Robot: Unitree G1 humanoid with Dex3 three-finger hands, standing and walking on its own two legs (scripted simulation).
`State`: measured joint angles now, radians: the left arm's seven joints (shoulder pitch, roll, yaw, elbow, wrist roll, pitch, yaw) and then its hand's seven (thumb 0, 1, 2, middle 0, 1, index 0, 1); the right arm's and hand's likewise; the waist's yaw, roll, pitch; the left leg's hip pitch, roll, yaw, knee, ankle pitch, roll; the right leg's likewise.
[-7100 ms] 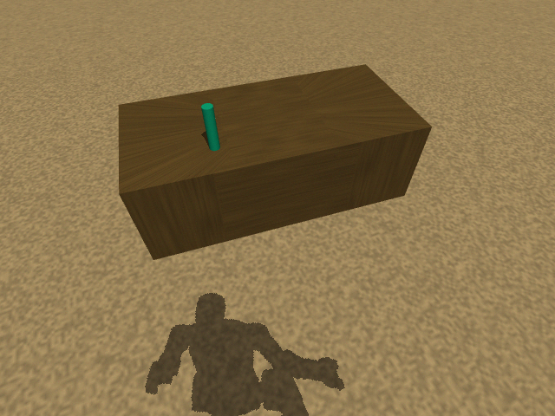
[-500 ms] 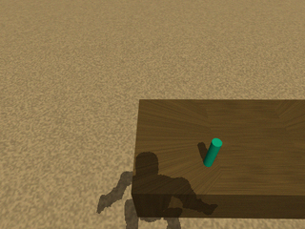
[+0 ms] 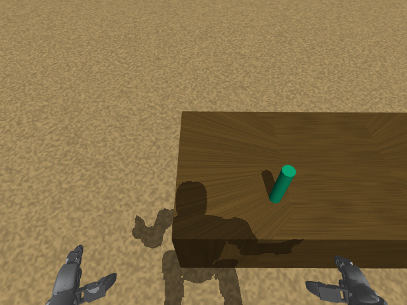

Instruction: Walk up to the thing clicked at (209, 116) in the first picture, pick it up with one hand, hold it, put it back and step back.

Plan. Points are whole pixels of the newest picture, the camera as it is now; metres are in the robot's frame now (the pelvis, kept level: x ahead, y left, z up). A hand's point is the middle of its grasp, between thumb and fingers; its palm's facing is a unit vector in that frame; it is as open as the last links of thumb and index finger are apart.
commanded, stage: go down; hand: right
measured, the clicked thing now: (281, 185) +0.49 -0.24 -0.25
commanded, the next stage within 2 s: none
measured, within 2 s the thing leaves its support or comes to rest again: neither
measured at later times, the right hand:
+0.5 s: hand (338, 285) +0.18 -0.27 -0.12, palm faces +0.09 +0.94 -0.33, open 17.3 cm
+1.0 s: hand (346, 281) +0.18 -0.28 -0.11, palm faces +0.10 +0.94 -0.32, open 17.4 cm
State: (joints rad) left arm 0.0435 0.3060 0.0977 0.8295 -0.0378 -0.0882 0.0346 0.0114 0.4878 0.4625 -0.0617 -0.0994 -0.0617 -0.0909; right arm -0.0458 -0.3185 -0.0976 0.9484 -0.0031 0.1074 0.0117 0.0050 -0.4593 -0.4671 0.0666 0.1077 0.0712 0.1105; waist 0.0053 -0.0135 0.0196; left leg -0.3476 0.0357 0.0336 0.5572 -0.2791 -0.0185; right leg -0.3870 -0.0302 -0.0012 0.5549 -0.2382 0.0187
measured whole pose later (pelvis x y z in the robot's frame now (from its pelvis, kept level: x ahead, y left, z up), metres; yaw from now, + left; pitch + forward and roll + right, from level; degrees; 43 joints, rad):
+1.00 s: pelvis +0.03 +0.00 -0.04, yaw -1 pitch +10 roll +1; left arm 0.38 0.26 0.06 0.36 -0.03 -0.09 0.11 -0.01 -0.52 0.06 -0.06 -0.06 -0.06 -0.05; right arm 0.31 -0.40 -0.22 0.27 0.01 0.41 0.13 -0.01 0.52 -0.06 0.02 0.06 0.04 0.06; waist 0.01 -0.01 -0.13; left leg -0.56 0.03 0.05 0.86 -0.47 -0.02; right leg -0.63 -0.04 0.02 0.90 -0.45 0.02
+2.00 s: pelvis +0.00 +0.00 -0.04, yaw +0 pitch +13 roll +2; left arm 0.32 0.29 -0.01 0.41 0.01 -0.20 0.14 -0.01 -0.53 0.06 -0.06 -0.05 -0.06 -0.05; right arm -0.35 -0.78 -0.59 1.05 0.09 -0.07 0.47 -0.01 0.48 -0.06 0.04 0.05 0.04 0.05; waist 0.07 0.03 -0.08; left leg -0.67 0.01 0.05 0.86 -0.42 -0.01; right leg -0.74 -0.06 0.03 0.91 -0.40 0.02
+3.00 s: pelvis +0.00 -0.02 -0.05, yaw +1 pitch +17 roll +4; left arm 0.30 0.29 -0.04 0.39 0.03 -0.19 0.10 0.00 -0.53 0.06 -0.06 -0.05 -0.05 -0.05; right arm -0.56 -0.93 -0.66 1.26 0.13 -0.23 0.55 -0.01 0.59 -0.06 0.03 0.05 0.04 0.06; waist 0.12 0.04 -0.10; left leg -0.77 0.00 0.05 0.89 -0.41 -0.03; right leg -0.87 -0.06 0.04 0.99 -0.42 0.00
